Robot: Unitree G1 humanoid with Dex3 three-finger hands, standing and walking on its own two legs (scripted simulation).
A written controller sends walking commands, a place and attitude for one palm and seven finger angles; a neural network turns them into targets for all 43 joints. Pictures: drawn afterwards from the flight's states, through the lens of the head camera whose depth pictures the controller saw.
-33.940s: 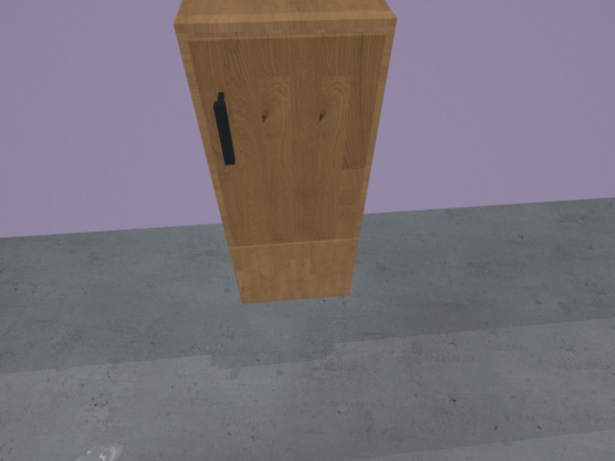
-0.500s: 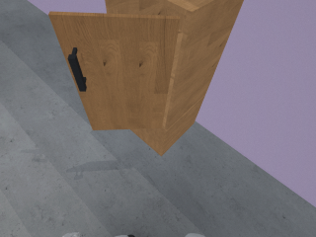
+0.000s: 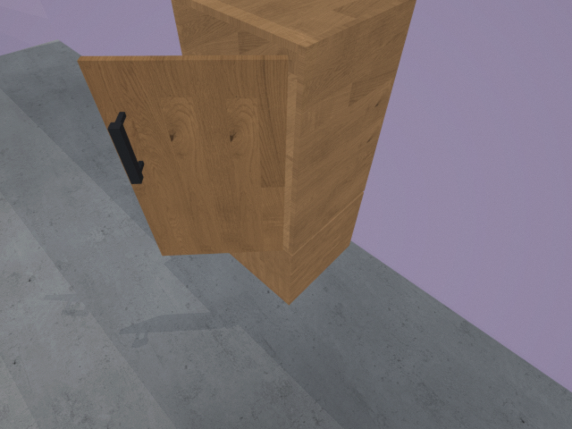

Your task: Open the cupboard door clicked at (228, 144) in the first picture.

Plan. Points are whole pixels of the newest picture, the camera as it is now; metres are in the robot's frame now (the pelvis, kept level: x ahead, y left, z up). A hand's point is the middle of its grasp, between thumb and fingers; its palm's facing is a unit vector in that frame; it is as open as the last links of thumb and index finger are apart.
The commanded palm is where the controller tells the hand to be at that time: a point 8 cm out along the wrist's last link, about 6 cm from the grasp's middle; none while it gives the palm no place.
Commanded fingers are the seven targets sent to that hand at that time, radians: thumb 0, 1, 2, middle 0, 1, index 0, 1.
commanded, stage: come to a stop and stand still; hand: left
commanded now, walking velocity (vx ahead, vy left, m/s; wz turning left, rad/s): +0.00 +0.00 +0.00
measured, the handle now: (129, 148) +0.61 +0.35 +0.02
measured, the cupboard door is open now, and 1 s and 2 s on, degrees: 47 47 47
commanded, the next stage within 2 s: look again from close up in 0.04 s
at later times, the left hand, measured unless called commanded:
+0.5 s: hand out of the picture -0.03 +0.19 -0.19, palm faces +0.04 -0.98 -0.17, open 7.4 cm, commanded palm none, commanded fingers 0.00 0.90 0.90 -0.20 -0.30 -0.20 -0.30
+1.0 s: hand out of the picture -0.08 +0.23 -0.20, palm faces +0.12 -0.98 -0.16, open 7.4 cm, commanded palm none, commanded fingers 0.00 0.90 0.90 -0.20 -0.30 -0.20 -0.30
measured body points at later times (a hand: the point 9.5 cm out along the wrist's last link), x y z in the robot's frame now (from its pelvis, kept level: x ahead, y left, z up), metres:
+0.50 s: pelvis -0.02 +0.03 -0.01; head -0.04 +0.04 +0.44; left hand -0.03 +0.25 -0.17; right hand +0.03 -0.21 -0.15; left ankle +0.02 +0.14 -0.74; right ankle -0.05 -0.10 -0.74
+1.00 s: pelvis -0.03 +0.06 -0.02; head -0.04 +0.08 +0.43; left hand -0.08 +0.28 -0.18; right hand -0.04 -0.18 -0.16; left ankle +0.02 +0.13 -0.74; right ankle -0.05 -0.10 -0.73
